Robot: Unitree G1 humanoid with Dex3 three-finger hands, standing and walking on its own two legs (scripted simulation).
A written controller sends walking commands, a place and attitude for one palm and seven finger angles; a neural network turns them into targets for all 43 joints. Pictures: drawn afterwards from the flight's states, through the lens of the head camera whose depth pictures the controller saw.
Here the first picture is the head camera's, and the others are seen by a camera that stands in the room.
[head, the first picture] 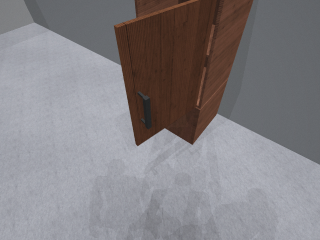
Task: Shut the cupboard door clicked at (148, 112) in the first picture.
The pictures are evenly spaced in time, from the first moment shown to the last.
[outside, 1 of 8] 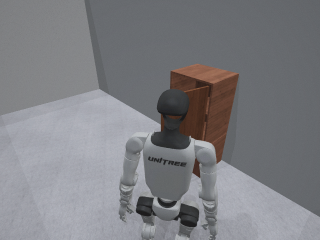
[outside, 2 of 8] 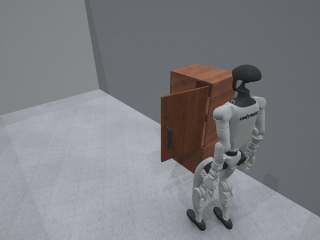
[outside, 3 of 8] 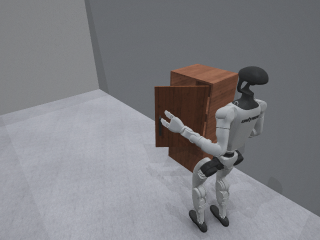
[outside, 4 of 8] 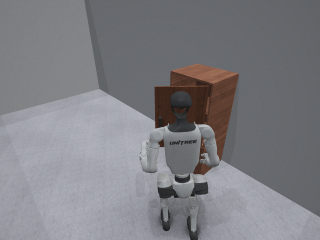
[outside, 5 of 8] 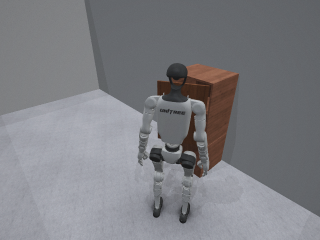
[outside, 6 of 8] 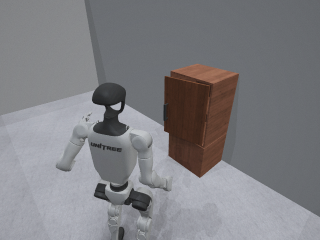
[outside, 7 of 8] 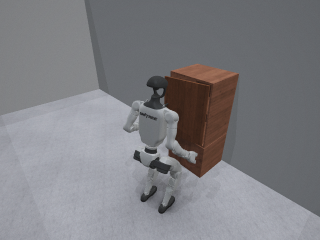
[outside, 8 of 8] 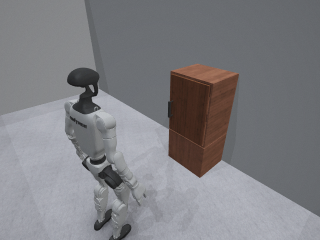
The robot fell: no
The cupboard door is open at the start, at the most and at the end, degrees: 78 78 0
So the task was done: yes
